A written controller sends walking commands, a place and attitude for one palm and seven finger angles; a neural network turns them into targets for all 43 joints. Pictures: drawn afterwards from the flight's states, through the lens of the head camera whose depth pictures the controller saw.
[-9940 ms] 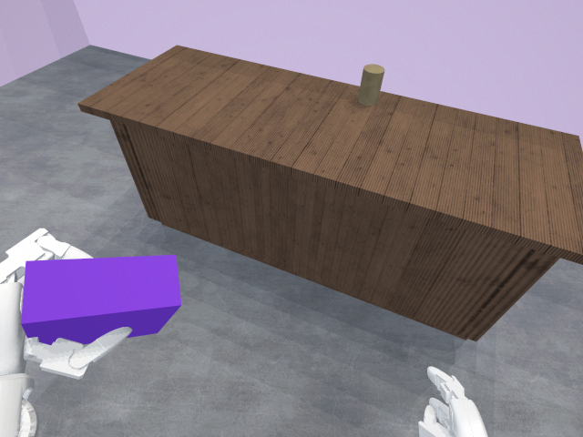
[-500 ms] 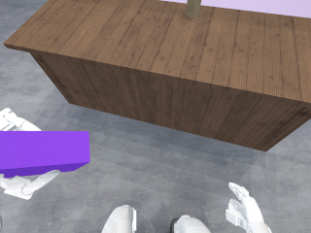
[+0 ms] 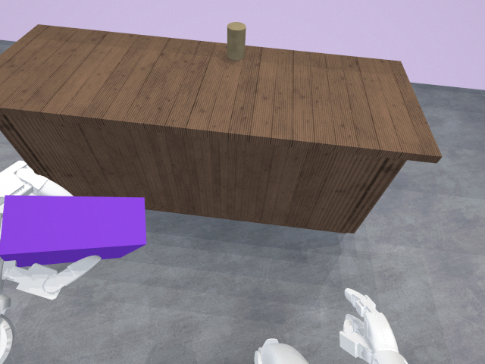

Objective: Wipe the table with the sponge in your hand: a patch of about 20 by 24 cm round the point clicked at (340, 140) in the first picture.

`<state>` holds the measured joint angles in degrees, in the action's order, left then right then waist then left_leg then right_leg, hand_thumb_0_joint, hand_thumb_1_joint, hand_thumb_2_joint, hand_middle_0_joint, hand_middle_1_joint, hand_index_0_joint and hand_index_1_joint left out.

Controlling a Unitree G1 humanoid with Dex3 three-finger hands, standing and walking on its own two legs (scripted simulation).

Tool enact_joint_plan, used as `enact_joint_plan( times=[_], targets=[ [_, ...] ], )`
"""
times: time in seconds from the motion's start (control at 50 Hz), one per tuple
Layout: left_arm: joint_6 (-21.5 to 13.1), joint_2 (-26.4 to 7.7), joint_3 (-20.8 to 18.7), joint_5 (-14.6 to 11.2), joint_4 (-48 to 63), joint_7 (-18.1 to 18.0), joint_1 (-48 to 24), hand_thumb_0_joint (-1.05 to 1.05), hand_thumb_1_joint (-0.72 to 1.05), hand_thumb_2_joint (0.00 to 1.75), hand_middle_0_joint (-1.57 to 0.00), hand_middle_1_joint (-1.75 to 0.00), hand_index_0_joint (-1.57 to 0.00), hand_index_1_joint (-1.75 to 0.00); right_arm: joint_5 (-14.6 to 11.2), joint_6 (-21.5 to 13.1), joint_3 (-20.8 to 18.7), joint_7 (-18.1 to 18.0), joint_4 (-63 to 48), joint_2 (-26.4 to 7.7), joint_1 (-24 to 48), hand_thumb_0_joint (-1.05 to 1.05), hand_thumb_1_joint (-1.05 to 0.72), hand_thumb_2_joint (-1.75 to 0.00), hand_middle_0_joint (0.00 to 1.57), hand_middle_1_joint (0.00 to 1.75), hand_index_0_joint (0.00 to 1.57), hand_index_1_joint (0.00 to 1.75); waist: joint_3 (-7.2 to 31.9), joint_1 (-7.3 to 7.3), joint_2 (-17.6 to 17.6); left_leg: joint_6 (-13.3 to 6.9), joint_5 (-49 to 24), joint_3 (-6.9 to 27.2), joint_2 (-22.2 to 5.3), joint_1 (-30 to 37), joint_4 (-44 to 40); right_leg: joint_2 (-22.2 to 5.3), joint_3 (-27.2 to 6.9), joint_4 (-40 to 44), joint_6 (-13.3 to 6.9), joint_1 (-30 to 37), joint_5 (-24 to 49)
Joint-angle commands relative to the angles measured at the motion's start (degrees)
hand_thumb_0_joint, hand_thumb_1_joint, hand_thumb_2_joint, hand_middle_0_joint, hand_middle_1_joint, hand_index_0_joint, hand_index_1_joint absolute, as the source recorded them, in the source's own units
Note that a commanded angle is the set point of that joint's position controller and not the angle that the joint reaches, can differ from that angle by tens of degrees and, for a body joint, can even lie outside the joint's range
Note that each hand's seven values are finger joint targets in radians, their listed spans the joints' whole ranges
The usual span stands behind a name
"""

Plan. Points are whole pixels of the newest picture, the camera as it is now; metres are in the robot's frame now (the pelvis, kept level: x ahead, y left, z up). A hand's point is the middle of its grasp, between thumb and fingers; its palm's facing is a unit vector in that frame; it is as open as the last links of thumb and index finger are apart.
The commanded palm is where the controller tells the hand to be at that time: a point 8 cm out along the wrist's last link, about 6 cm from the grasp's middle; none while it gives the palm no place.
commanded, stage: turn to face it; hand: left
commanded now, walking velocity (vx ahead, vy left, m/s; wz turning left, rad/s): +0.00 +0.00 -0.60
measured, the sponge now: (95, 232) +0.23 +0.21 +0.15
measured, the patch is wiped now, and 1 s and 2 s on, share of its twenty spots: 0.00 0.00 0.00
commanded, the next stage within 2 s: take the last steps up to it in 0.60 s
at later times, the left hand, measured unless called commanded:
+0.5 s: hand (200, 233) +0.23 +0.08 +0.19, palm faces +0.00 -0.80 -0.59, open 9.9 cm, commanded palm +0.18 +0.16 +0.18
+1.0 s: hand (216, 274) +0.18 +0.06 +0.18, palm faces +0.05 -0.90 -0.44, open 9.9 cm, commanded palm +0.14 +0.13 +0.18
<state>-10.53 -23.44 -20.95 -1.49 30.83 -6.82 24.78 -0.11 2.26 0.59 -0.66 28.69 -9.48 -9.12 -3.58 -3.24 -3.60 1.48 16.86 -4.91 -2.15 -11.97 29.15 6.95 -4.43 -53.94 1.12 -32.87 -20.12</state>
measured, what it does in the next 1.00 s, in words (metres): walks backwards, turning right: right foot, then left foot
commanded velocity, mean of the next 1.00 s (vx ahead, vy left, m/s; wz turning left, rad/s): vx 0.10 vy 0.05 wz -0.22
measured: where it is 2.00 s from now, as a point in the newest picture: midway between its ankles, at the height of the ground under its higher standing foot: outside the picture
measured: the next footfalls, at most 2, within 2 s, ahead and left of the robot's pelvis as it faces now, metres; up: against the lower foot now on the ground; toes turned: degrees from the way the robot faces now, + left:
right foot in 0.22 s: +0.02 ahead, -0.16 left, +0.00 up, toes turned -15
left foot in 0.60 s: +0.01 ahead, +0.05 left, +0.00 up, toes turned -15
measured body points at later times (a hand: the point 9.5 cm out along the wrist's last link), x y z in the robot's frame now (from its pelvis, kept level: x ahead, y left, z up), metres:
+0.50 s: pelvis -0.06 -0.06 +0.00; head +0.01 -0.08 +0.44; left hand +0.22 +0.13 +0.22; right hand +0.02 -0.37 -0.09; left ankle -0.02 +0.07 -0.69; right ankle -0.02 -0.15 -0.73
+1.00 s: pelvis -0.11 -0.07 +0.00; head -0.10 -0.09 +0.45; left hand +0.18 +0.11 +0.21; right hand -0.04 -0.32 -0.11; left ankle -0.06 +0.05 -0.68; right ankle -0.15 -0.17 -0.73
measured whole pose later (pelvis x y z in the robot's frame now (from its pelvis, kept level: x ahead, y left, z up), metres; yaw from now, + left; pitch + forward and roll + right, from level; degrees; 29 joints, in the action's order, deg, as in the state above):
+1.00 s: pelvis -0.11 -0.07 +0.00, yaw -21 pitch -1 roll +0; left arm -12.1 -21.2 -18.3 -0.7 26.6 -7.9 23.3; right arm -0.2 -2.4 1.7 -2.3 37.0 -9.9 -11.3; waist -2.3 0.2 2.2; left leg 1.5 23.2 -2.5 -3.1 -27.1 58.5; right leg -2.3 5.9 -33.2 -1.4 -14.1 -18.4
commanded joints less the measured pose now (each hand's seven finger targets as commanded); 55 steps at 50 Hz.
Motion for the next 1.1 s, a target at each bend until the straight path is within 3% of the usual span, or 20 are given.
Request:
enact_joint_plan(
  times=[0.0,0.16,0.18,0.2,0.22,0.24,0.34,0.46,0.54,0.58,0.6,0.64,0.72,0.82,0.84,0.88,0.9,0.94,1.0,1.08],
  targets=[
    [-4.1,-5.9,-3.8,-1.2,13.6,-0.9,-4.4,0.0,0.1,1.3,-1.2,-1.6,-1.2,-1.6,-0.7,-4.5,-3.2,0.4,-7.3,-8.7,2.7,0.0,-0.9,-0.9,0.2,0.3,0.2,0.3,2.4,1.66,18.3,-8.7,-14.6,3.3,-19.3,-0.1,-10.6,-8.0,3.0,-11.3,2.1,-2.2,-4.8],
    [-3.0,-7.1,-4.3,0.0,9.8,-1.5,-7.5,0.0,0.1,1.3,-1.2,-1.6,-1.2,-1.6,-0.7,-7.0,-3.3,0.4,-6.3,-10.1,-0.2,0.0,-0.9,-0.9,0.2,0.3,0.2,0.3,6.0,2.64,17.0,-1.8,-25.8,-4.0,-16.8,2.8,3.2,-5.1,13.0,24.1,1.9,19.1,5.6],
    [-3.3,-8.2,-5.3,0.1,10.6,-1.6,-7.0,0.0,0.1,1.3,-1.2,-1.6,-1.2,-1.6,-0.9,-7.1,-3.3,0.6,-6.2,-9.7,-0.2,0.0,-0.9,-0.9,0.2,0.3,0.2,0.3,8.1,2.4,14.1,-0.9,-23.1,-4.5,-15.4,1.0,9.2,-7.0,10.8,28.5,0.6,24.3,12.3],
    [-3.8,-10.5,-6.7,0.4,12.0,-2.1,-6.6,0.0,0.1,1.3,-1.2,-1.6,-1.2,-1.6,-1.3,-6.9,-3.0,0.7,-6.4,-8.3,-0.4,0.0,-0.9,-0.9,0.2,0.3,0.2,0.3,11.3,2.58,3.8,1.0,-12.6,-6.3,-11.0,-4.8,20.2,-14.6,1.5,29.0,-3.1,31.2,30.1],
    [-4.3,-13.7,-10.1,0.1,13.2,-2.8,-4.1,0.0,0.1,1.3,-1.2,-1.6,-1.2,-1.6,-1.0,-6.8,-2.2,0.5,-7.6,-6.7,2.0,0.0,-0.9,-0.9,0.2,0.3,0.2,0.3,13.7,1.23,-8.5,3.1,15.4,-4.5,-3.4,-18.1,31.2,-24.1,-14.4,27.4,-9.4,38.8,57.5],
    [-4.2,-14.2,-12.1,-0.4,12.3,-3.2,-1.0,0.0,0.1,1.3,-1.2,-1.6,-1.2,-1.6,-1.1,-6.6,-2.1,0.3,-7.3,-7.0,3.6,0.0,-0.9,-0.9,0.2,0.3,0.2,0.3,15.7,0.68,-10.2,3.2,20.5,2.5,-3.5,-20.8,38.4,-27.6,-16.7,27.0,-11.1,37.6,62.7],
    [-5.3,-14.4,-17.2,-2.8,20.9,-3.7,11.1,0.0,0.1,1.3,-1.2,-1.6,-1.2,-1.6,-1.0,-3.0,-1.8,0.5,-6.6,-6.1,6.0,0.0,-0.9,-0.9,0.2,0.3,0.2,0.3,18.8,2.37,1.6,3.5,11.3,5.0,-3.7,-19.7,34.6,-22.4,-9.3,27.2,-10.7,36.0,44.7],
    [-4.3,-11.0,-16.1,-2.5,13.4,-3.5,13.3,0.0,0.1,1.3,-1.2,-1.6,-1.2,-1.6,-0.9,-3.1,-3.8,-0.6,-5.1,-7.8,3.8,0.0,-0.9,-0.9,0.2,0.3,0.2,0.3,14.3,2.31,-2.9,2.0,8.1,2.7,-1.1,-10.6,17.3,-19.8,-11.6,30.9,-11.1,24.9,30.1],
    [-3.1,-8.6,-11.5,-2.1,9.4,-2.6,9.4,0.0,0.1,1.3,-1.2,-1.6,-1.2,-1.6,-1.4,-3.5,-4.1,-1.5,-4.5,-9.0,1.8,0.0,-0.9,-0.9,0.2,0.3,0.2,0.3,12.1,3.67,-2.1,0.4,2.0,2.4,-0.9,1.5,2.2,-17.7,-12.1,32.5,-7.4,14.4,12.2],
    [-3.7,-7.9,-9.1,-1.4,11.0,-2.4,5.0,0.0,0.1,1.3,-1.2,-1.6,-1.2,-1.6,-0.9,-4.0,-4.3,-2.4,-5.0,-10.3,1.7,0.0,-0.9,-0.9,0.2,0.3,0.2,0.3,9.3,3.86,4.0,-2.9,2.8,7.9,-6.9,4.9,-7.3,-12.4,-9.9,27.5,-3.9,8.4,3.0],
    [-4.1,-7.2,-8.2,-1.0,12.1,-2.2,3.3,0.0,0.1,1.3,-1.2,-1.6,-1.2,-1.6,-0.9,-4.4,-4.5,-2.8,-5.6,-11.4,2.3,0.0,-0.9,-0.9,0.2,0.3,0.2,0.3,7.7,3.1,12.1,-6.5,-1.9,16.0,-14.9,4.3,-10.2,-7.1,-5.2,19.7,-1.4,5.0,-0.9],
    [-4.8,-9.6,-7.8,0.2,14.5,-2.3,-1.9,0.0,0.1,1.3,-1.2,-1.6,-1.2,-1.6,-0.1,-6.0,-3.2,-3.1,-5.0,-9.0,3.3,0.0,-0.9,-0.9,0.2,0.3,0.2,0.3,7.4,2.48,21.3,-11.4,-7.1,19.9,-23.0,-2.9,-14.4,-6.1,1.6,-3.9,0.4,5.3,-8.0],
    [-4.0,-4.9,-0.7,1.0,14.4,-2.1,-7.4,0.0,0.1,1.3,-1.2,-1.6,-1.2,-1.6,-0.5,-8.7,-3.7,-2.3,-3.3,-9.8,1.4,0.0,-0.9,-0.9,0.2,0.3,0.2,0.3,4.3,2.81,18.3,-8.7,-7.8,6.0,-15.0,-5.4,-10.6,-8.1,6.0,-0.1,1.0,8.9,-4.7],
    [-3.8,-7.0,-3.3,1.6,10.2,-3.9,-7.6,0.0,0.1,1.3,-1.2,-1.6,-1.2,-1.6,0.0,-9.6,-2.4,-2.8,-2.2,-9.0,2.1,0.0,-0.9,-0.9,0.2,0.3,0.2,0.3,4.3,2.87,16.8,-5.9,17.4,5.9,-10.3,-12.8,-7.8,-6.8,13.1,23.8,0.3,25.6,-3.3],
    [-3.9,-8.3,-4.7,1.9,8.5,-4.0,-6.9,0.0,0.1,1.3,-1.2,-1.6,-1.2,-1.6,0.1,-9.1,-2.5,-2.8,-2.1,-8.7,1.8,0.0,-0.9,-0.9,0.2,0.3,0.2,0.3,4.7,3.0,12.9,-4.6,19.0,3.5,-7.7,-14.8,-2.1,-9.3,9.6,28.3,-1.4,27.0,-4.8],
    [-4.2,-11.2,-7.2,0.8,7.1,-3.9,-6.7,0.0,0.1,1.3,-1.2,-1.6,-1.2,-1.6,0.0,-8.1,-2.1,-2.8,-2.1,-6.5,2.8,0.0,-0.9,-0.9,0.2,0.3,0.2,0.3,3.0,2.93,-8.5,-0.9,14.2,-1.1,0.4,-24.5,23.2,-27.3,-20.1,42.4,-10.7,25.8,-13.8],
    [-4.7,-12.2,-8.3,0.0,7.4,-3.9,-8.7,0.0,0.1,1.3,-1.2,-1.6,-1.2,-1.6,0.2,-8.3,-2.2,-2.7,-1.9,-7.5,4.9,0.0,-0.9,-0.9,0.2,0.3,0.2,0.3,3.0,2.0,-8.7,-0.5,12.0,3.0,-1.1,-27.6,33.4,-32.4,-23.7,45.2,-13.4,25.6,-11.8],
    [-4.7,-10.8,-9.1,-0.2,5.4,-2.9,-4.6,0.0,0.1,1.3,-1.2,-1.6,-1.2,-1.6,-0.3,-7.6,-2.7,-2.3,-1.7,-7.8,4.9,0.0,-0.9,-0.9,0.2,0.3,0.2,0.3,4.3,2.75,-4.6,-0.1,6.8,6.7,-2.8,-28.8,37.4,-30.3,-19.8,42.2,-13.3,26.5,-4.6],
    [-6.3,-7.9,-8.7,-0.5,3.4,-2.4,4.3,0.0,0.1,1.3,-1.2,-1.6,-1.2,-1.6,-0.1,-6.2,-1.7,-2.2,-0.8,-6.6,3.8,0.0,-0.9,-0.9,0.2,0.3,0.2,0.3,5.8,3.01,-3.5,0.3,2.1,3.9,-3.6,-24.6,28.7,-25.3,-3.6,37.7,-10.3,28.0,17.6],
    [-6.9,-7.1,-6.8,0.1,6.4,-3.0,2.5,0.0,0.1,1.3,-1.2,-1.6,-1.2,-1.6,-0.2,-7.1,-3.1,-2.3,-1.7,-7.1,3.1,0.0,-0.9,-0.9,0.2,0.3,0.2,0.3,8.3,2.31,-6.6,-1.2,1.4,-0.8,-2.0,-15.4,13.3,-24.8,-0.1,35.9,-9.2,28.7,19.9]
  ],
)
